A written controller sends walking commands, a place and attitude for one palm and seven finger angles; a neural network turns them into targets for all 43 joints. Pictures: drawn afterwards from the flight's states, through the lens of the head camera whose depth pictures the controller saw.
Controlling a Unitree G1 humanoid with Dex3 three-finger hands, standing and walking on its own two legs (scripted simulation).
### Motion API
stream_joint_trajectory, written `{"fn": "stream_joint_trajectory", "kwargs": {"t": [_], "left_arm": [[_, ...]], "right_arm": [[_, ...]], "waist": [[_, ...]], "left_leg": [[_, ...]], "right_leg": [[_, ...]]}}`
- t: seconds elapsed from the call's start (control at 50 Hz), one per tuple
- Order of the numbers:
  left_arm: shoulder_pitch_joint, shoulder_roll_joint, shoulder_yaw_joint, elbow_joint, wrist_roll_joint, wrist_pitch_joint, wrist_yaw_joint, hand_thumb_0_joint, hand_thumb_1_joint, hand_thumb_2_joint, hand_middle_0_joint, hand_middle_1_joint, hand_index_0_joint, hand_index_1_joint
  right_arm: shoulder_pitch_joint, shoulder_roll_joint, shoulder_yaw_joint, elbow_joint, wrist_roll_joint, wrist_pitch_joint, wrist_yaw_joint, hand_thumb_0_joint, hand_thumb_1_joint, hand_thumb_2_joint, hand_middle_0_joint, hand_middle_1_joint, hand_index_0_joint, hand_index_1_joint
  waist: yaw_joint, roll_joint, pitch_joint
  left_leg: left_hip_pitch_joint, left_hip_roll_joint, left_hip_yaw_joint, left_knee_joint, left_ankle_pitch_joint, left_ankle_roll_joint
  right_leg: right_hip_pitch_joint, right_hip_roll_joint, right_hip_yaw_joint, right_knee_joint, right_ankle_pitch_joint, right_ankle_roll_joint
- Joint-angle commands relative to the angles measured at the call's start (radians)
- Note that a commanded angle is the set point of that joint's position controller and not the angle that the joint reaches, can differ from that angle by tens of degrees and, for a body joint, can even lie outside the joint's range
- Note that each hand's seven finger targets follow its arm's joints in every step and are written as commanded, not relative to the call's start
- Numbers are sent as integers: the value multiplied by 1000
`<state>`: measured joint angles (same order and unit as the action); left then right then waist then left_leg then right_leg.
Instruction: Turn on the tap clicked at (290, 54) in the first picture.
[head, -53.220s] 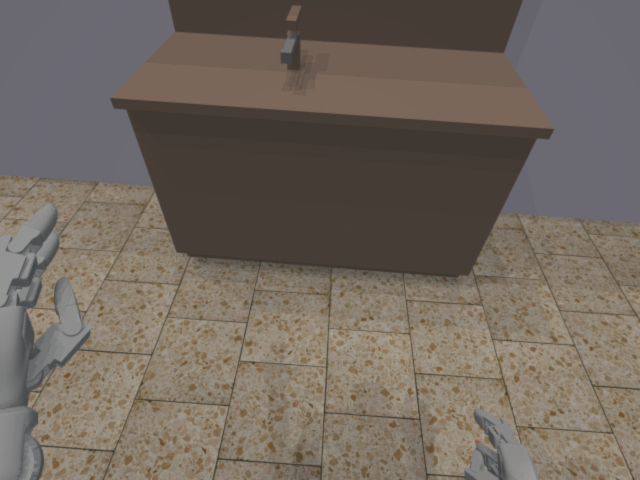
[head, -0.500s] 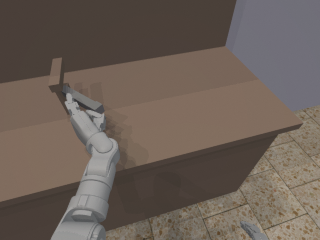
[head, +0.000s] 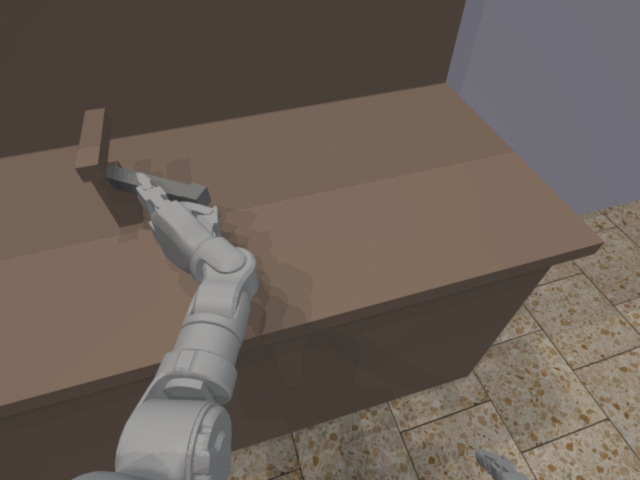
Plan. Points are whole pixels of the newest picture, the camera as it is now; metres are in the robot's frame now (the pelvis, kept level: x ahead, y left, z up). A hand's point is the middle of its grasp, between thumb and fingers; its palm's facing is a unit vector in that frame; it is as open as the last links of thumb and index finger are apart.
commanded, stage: push the lever round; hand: left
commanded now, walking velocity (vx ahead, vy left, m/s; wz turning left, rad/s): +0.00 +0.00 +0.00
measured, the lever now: (196, 198) +0.47 +0.18 +0.10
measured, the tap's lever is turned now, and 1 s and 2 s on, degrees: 54 79 81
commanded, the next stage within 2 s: lift the hand up off the lever in 0.90 s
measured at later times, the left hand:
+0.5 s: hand (231, 195) +0.47 +0.13 +0.10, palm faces +0.77 -0.62 -0.15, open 7.4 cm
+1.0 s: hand (237, 183) +0.50 +0.13 +0.10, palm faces +0.77 -0.61 -0.16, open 7.4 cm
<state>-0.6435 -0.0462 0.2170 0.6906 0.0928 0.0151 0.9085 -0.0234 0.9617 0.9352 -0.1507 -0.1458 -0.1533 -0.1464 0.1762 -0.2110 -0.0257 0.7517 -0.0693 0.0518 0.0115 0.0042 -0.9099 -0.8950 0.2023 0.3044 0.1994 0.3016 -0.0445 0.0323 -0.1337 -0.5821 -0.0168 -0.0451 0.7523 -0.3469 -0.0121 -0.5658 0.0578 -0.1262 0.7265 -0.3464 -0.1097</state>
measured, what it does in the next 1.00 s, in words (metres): stands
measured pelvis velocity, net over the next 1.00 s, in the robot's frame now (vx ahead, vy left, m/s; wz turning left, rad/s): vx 0.00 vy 0.00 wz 0.00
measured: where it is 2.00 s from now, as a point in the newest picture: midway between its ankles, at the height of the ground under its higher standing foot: outside the picture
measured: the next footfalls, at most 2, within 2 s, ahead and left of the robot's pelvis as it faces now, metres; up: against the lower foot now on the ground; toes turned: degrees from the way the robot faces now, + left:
none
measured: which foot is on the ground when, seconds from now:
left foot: down 0.00-1.00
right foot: down 0.00-1.00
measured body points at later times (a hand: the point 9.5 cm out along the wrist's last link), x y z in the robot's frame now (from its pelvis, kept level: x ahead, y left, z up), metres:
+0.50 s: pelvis +0.00 +0.00 -0.01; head +0.05 -0.01 +0.44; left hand +0.43 +0.16 +0.11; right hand +0.07 -0.25 -0.15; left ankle +0.01 +0.13 -0.71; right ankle +0.01 -0.05 -0.71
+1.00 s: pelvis +0.00 +0.00 -0.01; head +0.07 -0.01 +0.43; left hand +0.45 +0.16 +0.11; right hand +0.05 -0.25 -0.15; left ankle +0.01 +0.13 -0.71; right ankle +0.01 -0.05 -0.71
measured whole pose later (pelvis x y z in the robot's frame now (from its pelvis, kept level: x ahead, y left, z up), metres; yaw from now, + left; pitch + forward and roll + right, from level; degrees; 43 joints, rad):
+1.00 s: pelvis +0.00 +0.00 -0.01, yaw +0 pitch +17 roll +0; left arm -0.99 0.04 0.40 1.05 0.18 -0.04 1.03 -0.02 0.98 0.94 -0.15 -0.15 -0.15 -0.14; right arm 0.27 -0.22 -0.04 0.80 -0.12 -0.04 0.08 0.00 -0.91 -0.90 0.20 0.30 0.20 0.30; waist -0.13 0.03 -0.18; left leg -0.76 -0.01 -0.05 0.83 -0.37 -0.02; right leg -0.75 0.06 -0.13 0.80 -0.36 -0.12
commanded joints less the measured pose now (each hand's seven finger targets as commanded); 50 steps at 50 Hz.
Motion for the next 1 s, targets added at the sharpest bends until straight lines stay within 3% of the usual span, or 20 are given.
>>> {"fn": "stream_joint_trajectory", "kwargs": {"t": [0.0,0.12,0.16,0.22,0.26,0.34,0.38,0.44,0.46,0.68,0.76,0.84,0.88,0.94,0.98], "left_arm": [[-461,67,-43,-186,37,-46,17,0,900,900,-150,-150,-150,-150],[-555,66,-28,-107,46,-40,42,0,900,900,-150,-150,-150,-150],[-562,111,21,-61,50,-37,54,0,900,900,-150,-150,-150,-150],[-630,98,19,-18,59,-42,71,0,900,900,-150,-150,-150,-150],[-644,134,58,6,68,-45,82,0,900,900,-150,-150,-150,-150],[-693,128,63,61,86,-52,95,0,900,900,-150,-150,-150,-150],[-702,146,83,59,93,-60,101,0,900,900,-150,-150,-150,-150],[-686,149,94,67,89,-60,99,0,900,900,-150,-150,-150,-150],[-667,176,122,82,90,-59,98,0,900,900,-150,-150,-150,-150],[-755,168,100,85,101,-77,105,0,900,900,-150,-150,-150,-150],[-779,195,124,126,105,-80,107,0,900,900,-150,-150,-150,-150],[-820,191,114,152,116,-91,112,0,900,900,-150,-150,-150,-150],[-841,194,117,161,122,-99,115,0,900,900,-150,-150,-150,-150],[-864,193,116,190,124,-102,119,0,900,900,-150,-150,-150,-150],[-872,210,134,171,123,-112,120,0,900,900,-150,-150,-150,-150]], "right_arm": [[-35,-104,-38,-108,-8,-50,6,0,-900,-900,200,300,200,300],[-23,-104,-36,-86,-16,-65,13,0,-900,-900,200,300,200,300],[-17,-112,-38,-73,-20,-69,12,0,-900,-900,200,300,200,300],[-4,-105,-35,-67,-25,-78,21,0,-900,-900,200,300,200,300],[7,-110,-39,-55,-30,-83,23,0,-900,-900,200,300,200,300],[37,-109,-38,-54,-39,-90,33,0,-900,-900,200,300,200,300],[58,-113,-43,-53,-42,-94,37,0,-900,-900,200,300,200,300],[78,-114,-43,-58,-44,-95,43,0,-900,-900,200,300,200,300],[84,-122,-50,-53,-43,-95,41,0,-900,-900,200,300,200,300],[121,-125,-53,-40,-46,-109,54,0,-900,-900,200,300,200,300],[129,-130,-54,-32,-49,-112,55,0,-900,-900,200,300,200,300],[142,-127,-51,-30,-52,-114,57,0,-900,-900,200,300,200,300],[150,-128,-52,-26,-54,-116,60,0,-900,-900,200,300,200,300],[159,-130,-51,-23,-57,-116,63,0,-900,-900,200,300,200,300],[171,-131,-55,-24,-60,-117,66,0,-900,-900,200,300,200,300]], "waist": [[-26,-73,-332],[-48,-91,-310],[-42,-101,-305],[-61,-88,-312],[-51,-72,-328],[-74,-78,-345],[-72,-62,-376],[-75,-91,-401],[-67,-98,-395],[-98,-59,-393],[-101,-64,-377],[-117,-64,-389],[-118,-32,-400],[-131,-50,-403],[-123,-28,-442]], "left_leg": [[96,-3,14,-32,206,26],[55,-5,12,-22,153,29],[31,-7,9,-21,135,30],[17,-7,11,-12,108,32],[3,-9,7,-8,111,31],[-11,-6,13,2,116,33],[-4,-7,13,7,145,33],[-18,-6,17,16,169,33],[-29,-6,12,14,169,32],[-14,-4,19,14,166,36],[-45,-7,19,17,140,37],[-42,-4,22,20,138,38],[-27,-3,18,24,156,38],[-37,-2,20,31,152,39],[-18,-1,16,37,194,37]], "right_leg": [[192,-83,113,-124,300,102],[150,-85,118,-132,233,108],[142,-84,120,-136,209,109],[116,-87,124,-139,164,113],[116,-84,125,-130,168,109],[101,-87,122,-117,190,114],[107,-83,116,-99,230,112],[137,-89,120,-90,319,123],[138,-87,117,-87,315,120],[107,-77,111,-88,280,117],[101,-80,118,-92,266,120],[91,-79,118,-91,259,121],[68,-74,109,-77,256,115],[63,-75,112,-78,264,120],[70,-71,104,-59,302,116]]}}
